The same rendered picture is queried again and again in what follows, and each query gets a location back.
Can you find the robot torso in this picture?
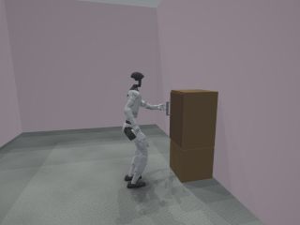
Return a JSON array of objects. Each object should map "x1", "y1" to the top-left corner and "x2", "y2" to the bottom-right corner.
[{"x1": 122, "y1": 88, "x2": 142, "y2": 134}]

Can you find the right robot forearm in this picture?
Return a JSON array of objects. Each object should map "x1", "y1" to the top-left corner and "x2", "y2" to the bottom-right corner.
[{"x1": 126, "y1": 108, "x2": 141, "y2": 134}]

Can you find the cupboard door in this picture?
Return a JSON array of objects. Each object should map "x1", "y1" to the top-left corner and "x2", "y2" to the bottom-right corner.
[{"x1": 169, "y1": 92, "x2": 184, "y2": 148}]

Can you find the left robot forearm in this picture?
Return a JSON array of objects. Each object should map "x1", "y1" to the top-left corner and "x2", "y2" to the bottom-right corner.
[{"x1": 144, "y1": 103, "x2": 158, "y2": 111}]

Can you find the robot right hand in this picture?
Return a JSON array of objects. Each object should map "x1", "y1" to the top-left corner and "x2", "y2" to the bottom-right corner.
[{"x1": 136, "y1": 132, "x2": 149, "y2": 150}]

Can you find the humanoid robot head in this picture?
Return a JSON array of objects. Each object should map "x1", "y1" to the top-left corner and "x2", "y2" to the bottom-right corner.
[{"x1": 129, "y1": 72, "x2": 144, "y2": 91}]

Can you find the robot left hand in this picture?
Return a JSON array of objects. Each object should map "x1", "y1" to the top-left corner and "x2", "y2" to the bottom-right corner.
[{"x1": 157, "y1": 104, "x2": 167, "y2": 111}]

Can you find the robot left upper arm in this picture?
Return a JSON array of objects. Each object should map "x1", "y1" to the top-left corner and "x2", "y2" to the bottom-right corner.
[{"x1": 140, "y1": 100, "x2": 147, "y2": 107}]

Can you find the robot right upper arm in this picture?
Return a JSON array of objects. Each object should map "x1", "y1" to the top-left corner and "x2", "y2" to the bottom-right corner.
[{"x1": 124, "y1": 90, "x2": 140, "y2": 114}]

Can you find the handle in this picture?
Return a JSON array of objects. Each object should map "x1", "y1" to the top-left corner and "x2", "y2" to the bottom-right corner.
[{"x1": 166, "y1": 101, "x2": 172, "y2": 116}]

